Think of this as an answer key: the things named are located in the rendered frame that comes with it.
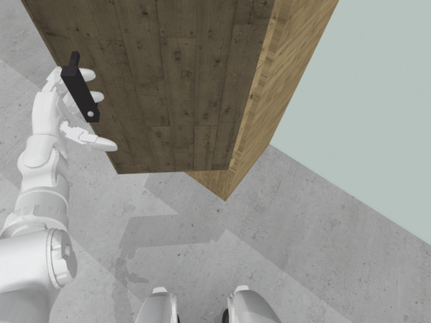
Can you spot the cupboard door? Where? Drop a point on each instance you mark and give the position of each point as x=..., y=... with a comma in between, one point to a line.
x=175, y=74

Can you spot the robot left shin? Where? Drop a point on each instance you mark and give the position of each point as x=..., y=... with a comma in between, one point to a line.
x=159, y=289

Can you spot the robot left hand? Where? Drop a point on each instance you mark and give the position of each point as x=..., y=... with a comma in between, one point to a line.
x=50, y=112

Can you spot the robot left thigh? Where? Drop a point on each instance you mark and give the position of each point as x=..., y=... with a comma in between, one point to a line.
x=160, y=307

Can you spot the left robot forearm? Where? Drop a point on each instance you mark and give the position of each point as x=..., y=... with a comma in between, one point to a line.
x=44, y=195

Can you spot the robot left upper arm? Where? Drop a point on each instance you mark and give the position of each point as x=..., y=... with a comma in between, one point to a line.
x=33, y=269

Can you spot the handle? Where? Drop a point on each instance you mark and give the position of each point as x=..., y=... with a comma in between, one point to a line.
x=78, y=89

